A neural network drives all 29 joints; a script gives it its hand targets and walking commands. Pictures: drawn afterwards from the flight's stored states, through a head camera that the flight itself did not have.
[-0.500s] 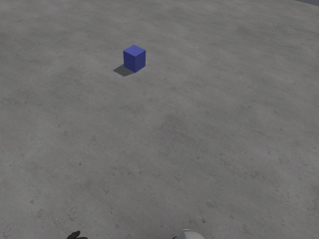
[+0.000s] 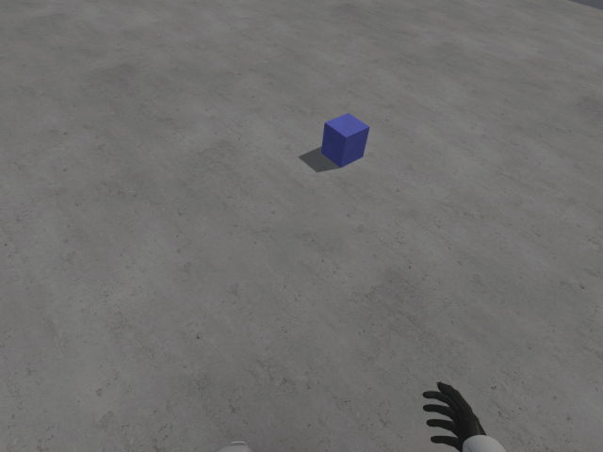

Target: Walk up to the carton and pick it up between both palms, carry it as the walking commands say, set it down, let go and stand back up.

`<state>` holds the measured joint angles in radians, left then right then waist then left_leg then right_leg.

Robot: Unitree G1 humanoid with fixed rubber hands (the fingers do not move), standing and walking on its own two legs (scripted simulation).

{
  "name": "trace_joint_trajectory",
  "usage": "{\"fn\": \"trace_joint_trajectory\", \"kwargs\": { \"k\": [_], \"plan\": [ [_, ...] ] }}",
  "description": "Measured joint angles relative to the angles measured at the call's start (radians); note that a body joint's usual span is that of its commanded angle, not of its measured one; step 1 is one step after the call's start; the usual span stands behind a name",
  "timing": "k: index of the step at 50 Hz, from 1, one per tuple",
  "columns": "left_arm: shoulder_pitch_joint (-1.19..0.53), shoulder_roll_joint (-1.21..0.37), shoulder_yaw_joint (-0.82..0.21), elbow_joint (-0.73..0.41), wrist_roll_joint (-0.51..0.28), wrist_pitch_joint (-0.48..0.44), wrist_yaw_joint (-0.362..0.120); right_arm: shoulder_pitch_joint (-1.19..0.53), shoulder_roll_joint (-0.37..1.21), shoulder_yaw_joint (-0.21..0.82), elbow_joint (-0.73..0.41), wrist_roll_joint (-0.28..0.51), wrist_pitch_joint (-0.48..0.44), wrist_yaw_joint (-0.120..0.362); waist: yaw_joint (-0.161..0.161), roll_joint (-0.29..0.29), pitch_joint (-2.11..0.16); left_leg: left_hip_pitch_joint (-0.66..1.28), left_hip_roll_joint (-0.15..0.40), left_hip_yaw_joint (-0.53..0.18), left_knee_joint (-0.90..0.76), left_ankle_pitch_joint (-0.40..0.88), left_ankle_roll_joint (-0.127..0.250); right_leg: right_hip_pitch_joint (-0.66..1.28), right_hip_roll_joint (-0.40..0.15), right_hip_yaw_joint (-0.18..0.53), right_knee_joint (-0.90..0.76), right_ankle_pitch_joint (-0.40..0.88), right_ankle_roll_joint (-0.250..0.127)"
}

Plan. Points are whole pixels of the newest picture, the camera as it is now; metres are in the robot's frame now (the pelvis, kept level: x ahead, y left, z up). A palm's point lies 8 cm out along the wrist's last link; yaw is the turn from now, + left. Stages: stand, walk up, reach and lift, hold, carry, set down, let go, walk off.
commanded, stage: walk up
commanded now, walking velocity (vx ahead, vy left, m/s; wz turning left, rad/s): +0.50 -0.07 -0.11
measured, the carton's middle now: (344, 140) +1.77 -0.11 -0.67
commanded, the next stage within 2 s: none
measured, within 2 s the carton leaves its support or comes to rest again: neither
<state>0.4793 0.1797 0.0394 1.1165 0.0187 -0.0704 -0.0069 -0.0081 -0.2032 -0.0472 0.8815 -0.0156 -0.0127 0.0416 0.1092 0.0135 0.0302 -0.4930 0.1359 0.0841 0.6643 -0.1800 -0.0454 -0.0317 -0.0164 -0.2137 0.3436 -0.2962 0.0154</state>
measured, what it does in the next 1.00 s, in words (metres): walks ahead: left foot, then right foot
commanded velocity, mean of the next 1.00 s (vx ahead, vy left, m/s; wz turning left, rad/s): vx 0.49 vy -0.14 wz -0.01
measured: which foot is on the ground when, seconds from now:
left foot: up 0.00-0.04, down 0.06-0.58, up 0.60-1.00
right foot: down 0.00-0.06, up 0.08-0.54, down 0.56-1.00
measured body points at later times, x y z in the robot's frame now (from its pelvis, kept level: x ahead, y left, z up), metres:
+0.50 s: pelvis +0.22 +0.00 +0.00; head +0.24 +0.02 +0.45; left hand +0.39 +0.21 -0.14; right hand +0.06 -0.22 -0.12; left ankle +0.12 +0.13 -0.74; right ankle +0.34 -0.16 -0.70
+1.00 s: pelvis +0.42 -0.03 +0.00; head +0.44 -0.01 +0.45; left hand +0.30 +0.19 -0.16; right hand +0.64 -0.24 -0.10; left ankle +0.53 +0.10 -0.72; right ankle +0.35 -0.15 -0.74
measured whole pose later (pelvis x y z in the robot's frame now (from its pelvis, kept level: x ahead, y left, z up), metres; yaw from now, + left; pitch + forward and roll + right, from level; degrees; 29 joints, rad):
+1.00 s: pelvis +0.42 -0.03 +0.00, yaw +0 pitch +0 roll -3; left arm 0.49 0.18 0.04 1.12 0.02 -0.07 -0.01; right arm -0.01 -0.19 -0.05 0.88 -0.02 -0.02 0.04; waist 0.11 0.01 0.03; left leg -0.48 0.14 0.09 0.65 -0.19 -0.04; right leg -0.04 -0.02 -0.21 0.36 -0.31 0.02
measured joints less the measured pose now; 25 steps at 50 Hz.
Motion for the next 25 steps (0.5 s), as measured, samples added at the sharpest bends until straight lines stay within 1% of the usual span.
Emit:
{"fn": "trace_joint_trajectory", "kwargs": {
  "k": [2, 3, 4, 5, 6, 7, 8, 9, 11, 14, 17, 20, 22, 25],
  "plan": [
    [0.01, -0.007, -0.003, 0.0, -0.001, 0.002, -0.002, 0.002, 0.015, 0.008, 0.002, 0.0, -0.008, -0.001, 0.005, -0.004, -0.014, 0.045, -0.008, 0.005, -0.054, -0.015, 0.004, 0.009, -0.008, 0.003, 0.018, -0.037, 0.02],
    [0.013, -0.011, -0.005, 0.0, -0.003, 0.003, -0.003, 0.004, 0.023, 0.011, 0.005, -0.003, -0.017, -0.003, 0.004, -0.009, -0.018, 0.07, -0.017, 0.011, -0.083, -0.005, 0.019, 0.003, -0.018, 0.01, 0.05, -0.066, 0.029],
    [0.003, -0.011, -0.006, 0.002, -0.006, 0.006, -0.004, 0.002, 0.039, 0.012, 0.013, -0.009, -0.027, -0.009, 0.0, -0.033, -0.008, 0.078, -0.036, 0.03, -0.071, -0.008, 0.045, -0.018, -0.045, 0.032, 0.119, -0.103, 0.021],
    [-0.01, -0.014, -0.008, -0.001, -0.01, 0.011, -0.005, 0.005, 0.052, 0.015, 0.016, -0.018, -0.037, -0.016, -0.002, -0.045, 0.003, 0.085, -0.041, 0.049, -0.048, -0.034, 0.065, -0.065, -0.059, 0.071, 0.238, -0.119, 0.002],
    [-0.025, -0.019, -0.007, -0.008, -0.011, 0.017, -0.008, 0.02, 0.058, 0.018, 0.018, -0.023, -0.045, -0.026, -0.009, -0.039, 0.01, 0.096, -0.034, 0.06, -0.03, -0.063, 0.077, -0.127, -0.048, 0.113, 0.393, -0.145, -0.008],
    [-0.043, -0.02, -0.003, -0.018, -0.012, 0.021, -0.01, 0.044, 0.061, 0.018, 0.026, -0.025, -0.05, -0.034, -0.021, -0.031, 0.017, 0.116, -0.026, 0.067, -0.028, -0.085, 0.081, -0.188, -0.036, 0.142, 0.546, -0.146, -0.013],
    [-0.065, -0.015, 0.0, -0.028, -0.012, 0.023, -0.011, 0.076, 0.062, 0.017, 0.04, -0.025, -0.055, -0.041, -0.038, -0.026, 0.021, 0.144, -0.022, 0.069, -0.04, -0.093, 0.069, -0.24, -0.029, 0.156, 0.669, -0.127, -0.017],
    [-0.09, -0.004, 0.002, -0.036, -0.01, 0.024, -0.011, 0.116, 0.06, 0.014, 0.059, -0.025, -0.058, -0.046, -0.058, -0.024, 0.023, 0.173, -0.023, 0.068, -0.06, -0.097, 0.064, -0.286, -0.029, 0.163, 0.755, -0.101, -0.019],
    [-0.147, 0.025, 0.008, -0.054, -0.003, 0.026, -0.011, 0.204, 0.051, 0.007, 0.107, -0.018, -0.061, -0.052, -0.089, -0.03, 0.019, 0.231, -0.03, 0.069, -0.11, -0.103, 0.074, -0.368, -0.042, 0.173, 0.833, -0.047, -0.018],
    [-0.227, 0.067, 0.024, -0.091, 0.005, 0.037, -0.013, 0.325, 0.033, -0.001, 0.173, -0.004, -0.058, -0.053, -0.124, -0.045, 0.019, 0.312, -0.036, 0.078, -0.177, -0.108, 0.07, -0.468, -0.067, 0.185, 0.828, 0.035, -0.003],
    [-0.299, 0.09, 0.034, -0.116, 0.01, 0.057, -0.022, 0.427, 0.02, -0.006, 0.218, 0.001, -0.06, -0.054, -0.154, -0.053, 0.022, 0.387, -0.035, 0.083, -0.232, -0.116, 0.055, -0.531, -0.083, 0.177, 0.742, 0.114, 0.015],
    [-0.357, 0.084, 0.025, -0.132, 0.005, 0.071, -0.039, 0.503, 0.016, -0.008, 0.243, -0.002, -0.054, -0.052, -0.177, -0.048, 0.02, 0.451, -0.03, 0.088, -0.287, -0.125, 0.036, -0.542, -0.09, 0.154, 0.564, 0.18, 0.028],
    [-0.387, 0.067, 0.014, -0.141, -0.001, 0.073, -0.051, 0.533, 0.018, -0.009, 0.246, -0.005, -0.051, -0.049, -0.188, -0.043, 0.018, 0.487, -0.03, 0.094, -0.317, -0.134, 0.024, -0.524, -0.087, 0.137, 0.428, 0.206, 0.027],
    [-0.416, 0.037, 0.0, -0.148, -0.004, 0.069, -0.064, 0.549, 0.022, -0.008, 0.234, -0.007, -0.05, -0.047, -0.205, -0.03, 0.012, 0.518, -0.026, 0.099, -0.321, -0.171, 0.0, -0.48, -0.074, 0.102, 0.286, 0.179, 0.016]
  ]
}}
